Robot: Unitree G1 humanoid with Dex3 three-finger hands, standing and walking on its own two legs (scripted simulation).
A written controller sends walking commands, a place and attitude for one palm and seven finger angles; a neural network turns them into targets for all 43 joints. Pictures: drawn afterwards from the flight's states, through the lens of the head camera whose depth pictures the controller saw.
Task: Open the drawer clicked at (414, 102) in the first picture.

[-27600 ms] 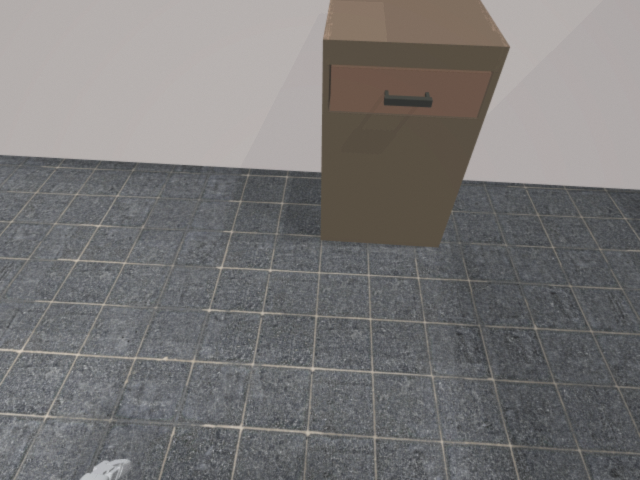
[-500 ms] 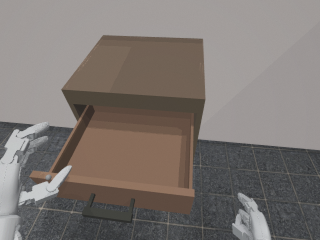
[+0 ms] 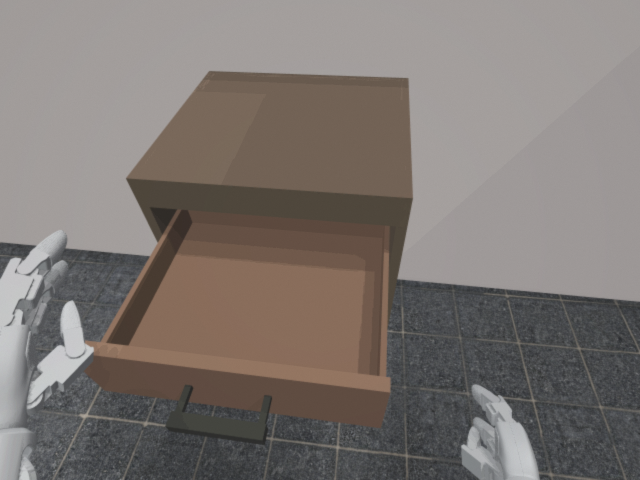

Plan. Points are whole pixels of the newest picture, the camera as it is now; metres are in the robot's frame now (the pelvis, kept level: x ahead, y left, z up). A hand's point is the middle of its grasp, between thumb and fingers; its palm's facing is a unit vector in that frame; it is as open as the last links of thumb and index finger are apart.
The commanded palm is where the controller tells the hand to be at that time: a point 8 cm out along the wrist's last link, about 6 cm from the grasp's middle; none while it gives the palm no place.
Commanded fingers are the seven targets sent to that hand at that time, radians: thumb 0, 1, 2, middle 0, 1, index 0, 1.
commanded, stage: step back with the hand held close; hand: left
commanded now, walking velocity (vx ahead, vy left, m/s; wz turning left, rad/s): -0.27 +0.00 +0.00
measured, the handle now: (221, 412) +0.22 +0.18 -0.09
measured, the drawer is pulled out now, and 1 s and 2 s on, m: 0.30 0.30 0.30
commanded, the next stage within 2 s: stop stepping back and stand still in 1.38 s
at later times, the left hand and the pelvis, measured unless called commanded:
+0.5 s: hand (42, 406) +0.14 +0.25 +0.15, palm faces +0.33 -0.80 -0.50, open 7.4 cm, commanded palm +0.07 +0.29 +0.18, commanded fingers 0.00 0.90 0.90 -0.20 -0.30 -0.20 -0.30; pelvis -0.06 +0.01 -0.01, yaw +1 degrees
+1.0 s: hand (15, 478) +0.08 +0.24 +0.16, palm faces +0.33 -0.81 -0.48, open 7.4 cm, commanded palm +0.01 +0.29 +0.18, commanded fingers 0.00 0.90 0.90 -0.20 -0.30 -0.20 -0.30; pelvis -0.12 +0.00 -0.02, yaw +1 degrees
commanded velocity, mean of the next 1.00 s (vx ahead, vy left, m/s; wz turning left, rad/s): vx -0.31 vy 0.00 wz -0.02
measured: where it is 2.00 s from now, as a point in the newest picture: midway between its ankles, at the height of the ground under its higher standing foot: outside the picture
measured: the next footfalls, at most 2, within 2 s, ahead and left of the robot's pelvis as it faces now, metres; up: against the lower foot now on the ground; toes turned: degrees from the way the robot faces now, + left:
right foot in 1.50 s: -0.28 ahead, -0.13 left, +0.00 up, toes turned -2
left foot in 1.78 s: -0.24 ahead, +0.08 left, +0.00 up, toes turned +4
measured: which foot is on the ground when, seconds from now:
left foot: down 0.00-1.00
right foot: down 0.00-1.00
